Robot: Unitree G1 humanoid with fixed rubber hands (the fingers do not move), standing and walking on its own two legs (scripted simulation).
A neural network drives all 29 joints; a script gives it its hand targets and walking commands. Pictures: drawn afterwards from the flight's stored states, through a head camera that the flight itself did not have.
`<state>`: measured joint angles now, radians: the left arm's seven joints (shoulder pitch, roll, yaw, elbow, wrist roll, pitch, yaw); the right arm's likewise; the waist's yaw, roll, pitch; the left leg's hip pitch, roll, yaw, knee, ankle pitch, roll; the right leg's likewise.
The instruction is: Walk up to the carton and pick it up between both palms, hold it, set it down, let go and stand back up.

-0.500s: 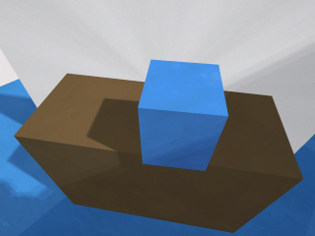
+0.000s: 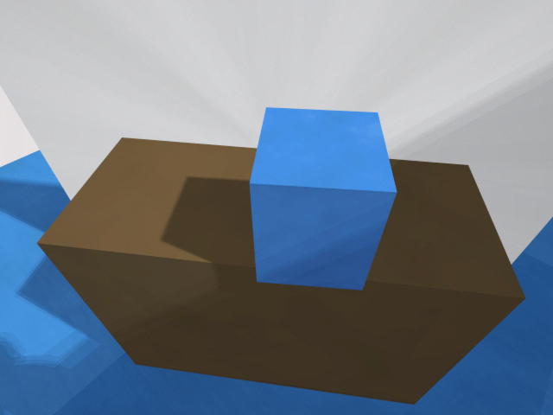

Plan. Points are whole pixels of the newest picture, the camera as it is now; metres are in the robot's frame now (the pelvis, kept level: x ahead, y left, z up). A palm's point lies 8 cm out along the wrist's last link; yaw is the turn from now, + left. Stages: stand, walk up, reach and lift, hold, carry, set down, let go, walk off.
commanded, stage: stand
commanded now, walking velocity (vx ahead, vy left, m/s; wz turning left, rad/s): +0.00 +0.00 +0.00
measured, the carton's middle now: (315, 200) +0.48 -0.04 +0.05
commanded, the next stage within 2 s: none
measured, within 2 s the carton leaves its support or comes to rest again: neither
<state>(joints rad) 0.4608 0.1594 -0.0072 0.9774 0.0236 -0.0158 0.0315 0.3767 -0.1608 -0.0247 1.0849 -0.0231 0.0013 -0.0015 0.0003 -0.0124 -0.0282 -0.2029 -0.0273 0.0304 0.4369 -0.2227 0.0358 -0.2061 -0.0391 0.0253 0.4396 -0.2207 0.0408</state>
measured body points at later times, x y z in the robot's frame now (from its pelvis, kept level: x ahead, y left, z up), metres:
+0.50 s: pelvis -0.02 -0.01 +0.00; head -0.02 -0.01 +0.45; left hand -0.07 +0.19 -0.16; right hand -0.05 -0.23 -0.16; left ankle +0.01 +0.10 -0.74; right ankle +0.01 -0.15 -0.74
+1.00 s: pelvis -0.01 -0.01 +0.00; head -0.01 -0.01 +0.45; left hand -0.05 +0.19 -0.16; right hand -0.05 -0.22 -0.16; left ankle +0.01 +0.10 -0.74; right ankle +0.01 -0.15 -0.74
